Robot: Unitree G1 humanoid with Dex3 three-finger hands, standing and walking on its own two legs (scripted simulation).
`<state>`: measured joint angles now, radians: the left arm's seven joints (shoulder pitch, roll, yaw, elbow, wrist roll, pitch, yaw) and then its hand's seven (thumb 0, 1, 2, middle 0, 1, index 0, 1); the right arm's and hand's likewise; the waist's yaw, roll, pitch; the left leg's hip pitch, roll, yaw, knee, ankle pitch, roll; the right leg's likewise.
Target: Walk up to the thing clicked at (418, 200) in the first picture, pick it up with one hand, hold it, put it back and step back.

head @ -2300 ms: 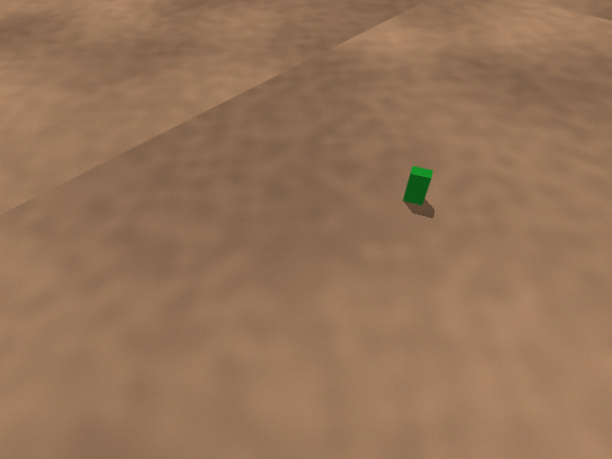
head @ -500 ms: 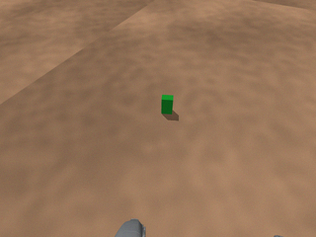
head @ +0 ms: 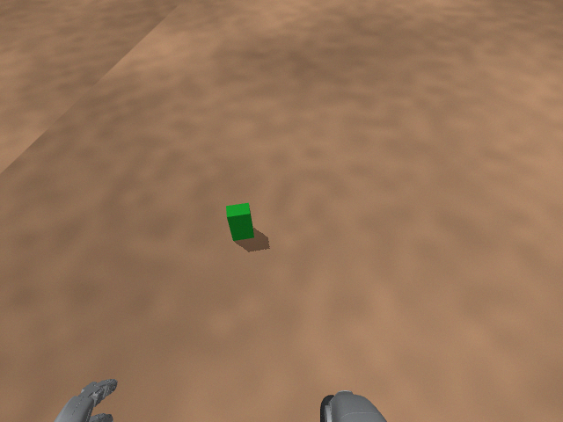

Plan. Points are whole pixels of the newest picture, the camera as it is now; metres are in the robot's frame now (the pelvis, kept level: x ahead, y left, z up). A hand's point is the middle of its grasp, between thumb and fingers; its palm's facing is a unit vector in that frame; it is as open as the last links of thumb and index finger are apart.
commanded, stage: walk up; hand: left
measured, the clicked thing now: (240, 222) +0.93 +0.18 -0.67
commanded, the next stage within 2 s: none
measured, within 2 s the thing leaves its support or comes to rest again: neither
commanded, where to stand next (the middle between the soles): +0.55 +0.02 m, yaw -2 degrees
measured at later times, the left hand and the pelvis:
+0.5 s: hand (119, 382) +0.21 +0.28 -0.12, palm faces -0.02 -0.93 -0.38, open 7.4 cm; pelvis +0.19 +0.00 +0.01, yaw -1 degrees
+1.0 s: hand (145, 252) +0.45 +0.29 -0.12, palm faces -0.10 -0.92 -0.39, open 7.4 cm; pelvis +0.37 +0.02 +0.01, yaw -2 degrees
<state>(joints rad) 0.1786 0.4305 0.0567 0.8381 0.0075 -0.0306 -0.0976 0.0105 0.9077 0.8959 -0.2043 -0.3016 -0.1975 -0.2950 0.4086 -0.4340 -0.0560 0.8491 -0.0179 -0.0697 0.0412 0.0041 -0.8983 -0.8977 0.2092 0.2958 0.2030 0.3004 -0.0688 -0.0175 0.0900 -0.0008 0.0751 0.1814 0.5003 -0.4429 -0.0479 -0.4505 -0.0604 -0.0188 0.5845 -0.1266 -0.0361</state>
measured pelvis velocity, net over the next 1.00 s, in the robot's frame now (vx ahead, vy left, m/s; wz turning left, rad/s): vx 0.37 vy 0.02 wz -0.04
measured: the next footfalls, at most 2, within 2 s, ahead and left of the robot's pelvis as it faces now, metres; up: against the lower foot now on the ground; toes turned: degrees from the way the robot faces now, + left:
left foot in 0.54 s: +0.36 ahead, +0.14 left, +0.00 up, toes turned +2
right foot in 1.02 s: +0.47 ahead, -0.11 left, +0.00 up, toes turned -2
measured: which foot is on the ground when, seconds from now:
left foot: down 0.00-0.04, up 0.06-0.52, down 0.54-1.00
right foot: down 0.00-0.58, up 0.60-1.00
